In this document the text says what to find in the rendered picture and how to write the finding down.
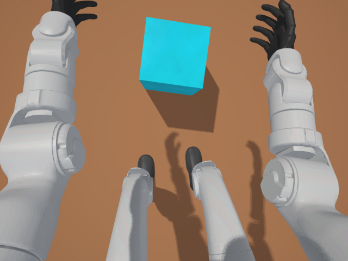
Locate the carton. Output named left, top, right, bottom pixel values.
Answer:
left=139, top=17, right=211, bottom=96

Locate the robot right forearm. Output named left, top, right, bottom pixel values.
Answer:
left=263, top=48, right=339, bottom=194

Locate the right robot upper arm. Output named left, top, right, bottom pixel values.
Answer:
left=260, top=156, right=348, bottom=261

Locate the robot right foot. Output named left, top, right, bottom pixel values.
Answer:
left=185, top=146, right=202, bottom=190

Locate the robot left hand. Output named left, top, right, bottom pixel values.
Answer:
left=51, top=0, right=97, bottom=26

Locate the robot right hand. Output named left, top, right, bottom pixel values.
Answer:
left=250, top=0, right=296, bottom=61

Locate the robot right thigh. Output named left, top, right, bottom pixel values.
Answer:
left=191, top=166, right=256, bottom=261

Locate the robot left forearm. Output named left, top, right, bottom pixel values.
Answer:
left=0, top=11, right=79, bottom=172

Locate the left robot upper arm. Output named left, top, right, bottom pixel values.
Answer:
left=0, top=121, right=86, bottom=261

